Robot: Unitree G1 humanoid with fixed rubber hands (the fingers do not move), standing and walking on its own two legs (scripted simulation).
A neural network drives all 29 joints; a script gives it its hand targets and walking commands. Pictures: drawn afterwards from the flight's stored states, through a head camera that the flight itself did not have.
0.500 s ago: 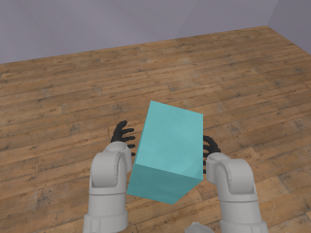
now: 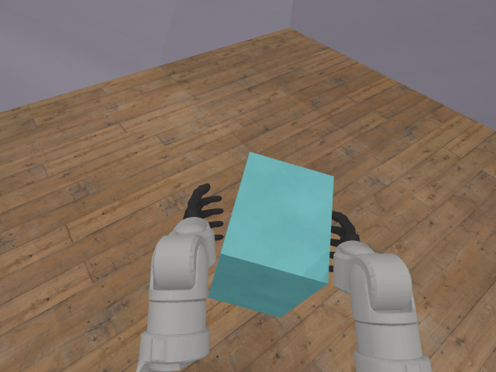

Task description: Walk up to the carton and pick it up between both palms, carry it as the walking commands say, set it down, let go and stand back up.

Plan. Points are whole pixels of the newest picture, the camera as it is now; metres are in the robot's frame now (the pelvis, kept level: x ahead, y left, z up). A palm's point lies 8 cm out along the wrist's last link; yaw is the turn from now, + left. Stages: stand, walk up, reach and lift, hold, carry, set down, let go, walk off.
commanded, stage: carry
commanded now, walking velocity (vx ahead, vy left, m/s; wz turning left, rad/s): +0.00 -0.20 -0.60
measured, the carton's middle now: (266, 241) +0.36 -0.02 +0.00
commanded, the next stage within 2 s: none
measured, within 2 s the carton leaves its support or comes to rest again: neither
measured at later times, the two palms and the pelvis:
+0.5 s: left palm (392, 306) +0.20 -0.16 +0.09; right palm out of the picture +0.10 -0.36 +0.06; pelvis -0.13 -0.16 +0.00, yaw -17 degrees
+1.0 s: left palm out of the picture +0.02 -0.36 +0.10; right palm out of the picture -0.13 -0.53 +0.06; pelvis -0.30 -0.27 +0.01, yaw -34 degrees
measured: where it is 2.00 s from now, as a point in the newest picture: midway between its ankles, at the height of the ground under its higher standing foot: outside the picture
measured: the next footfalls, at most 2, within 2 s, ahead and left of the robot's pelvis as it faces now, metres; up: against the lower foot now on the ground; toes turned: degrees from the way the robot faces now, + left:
right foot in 0.30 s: -0.01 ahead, -0.30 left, +0.00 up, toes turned -16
left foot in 0.56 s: -0.07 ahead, -0.11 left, +0.00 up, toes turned -12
